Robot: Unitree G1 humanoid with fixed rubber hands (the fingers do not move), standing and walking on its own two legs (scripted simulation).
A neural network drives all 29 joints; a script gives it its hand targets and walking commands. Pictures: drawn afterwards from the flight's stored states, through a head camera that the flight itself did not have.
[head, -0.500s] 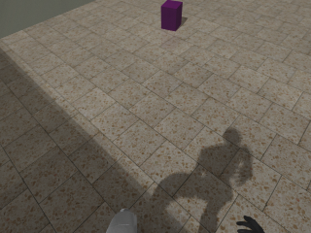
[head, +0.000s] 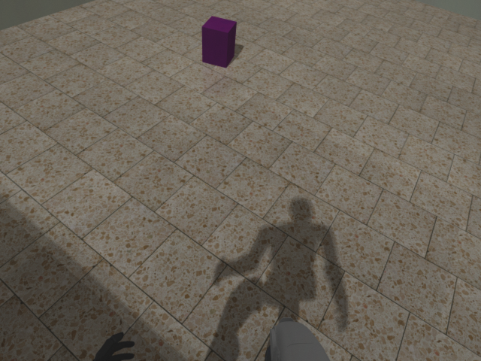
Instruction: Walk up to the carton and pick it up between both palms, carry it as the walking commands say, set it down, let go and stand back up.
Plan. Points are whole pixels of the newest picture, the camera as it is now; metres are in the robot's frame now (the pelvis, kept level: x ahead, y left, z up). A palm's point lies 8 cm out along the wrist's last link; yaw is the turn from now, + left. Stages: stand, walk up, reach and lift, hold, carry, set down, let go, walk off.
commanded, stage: walk up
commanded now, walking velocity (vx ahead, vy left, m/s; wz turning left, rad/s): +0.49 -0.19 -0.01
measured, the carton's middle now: (219, 42) +2.33 -0.11 -0.65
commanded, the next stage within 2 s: none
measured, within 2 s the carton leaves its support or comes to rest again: neither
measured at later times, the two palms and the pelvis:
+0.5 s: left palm (130, 348) +0.17 +0.18 -0.11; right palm (362, 237) +0.36 -0.32 -0.13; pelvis +0.23 -0.08 +0.00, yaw +0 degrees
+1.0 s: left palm (138, 178) +0.57 +0.22 -0.15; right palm (345, 217) +0.40 -0.29 -0.11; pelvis +0.47 -0.03 +0.00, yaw -1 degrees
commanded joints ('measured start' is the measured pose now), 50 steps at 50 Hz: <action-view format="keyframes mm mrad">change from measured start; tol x32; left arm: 1 -113 12 -5 -71 -9 -15 -14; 10 381 280 77 72 32 -85 49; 50 15 -7 -3 -6 2 -9 2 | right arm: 1 11 -173 -36 -43 -2 -12 -6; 29 -508 -45 9 -186 18 52 70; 37 103 -383 -91 -1 -7 13 -10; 50 -13 -143 -27 -17 4 -18 -3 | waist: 1 0 245 71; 7 65 249 -20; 10 217 -341 -304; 50 24 216 48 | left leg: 1 -29 214 -114 -165 242 110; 6 -17 228 -65 -104 265 92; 12 -672 29 -143 966 -178 74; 34 -140 -43 49 128 78 -15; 37 333 462 -793 -111 -14 131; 50 -59 212 -151 -166 221 123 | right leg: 1 9 1 -18 -183 40 -8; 8 535 73 -109 -392 -109 -56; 10 847 -341 526 -611 -370 -195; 16 448 -216 245 -640 120 -163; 32 492 -153 45 -690 -23 -161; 35 351 -53 -37 -217 129 -108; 38 -61 28 129 404 -389 -61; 50 -53 -27 0 12 16 4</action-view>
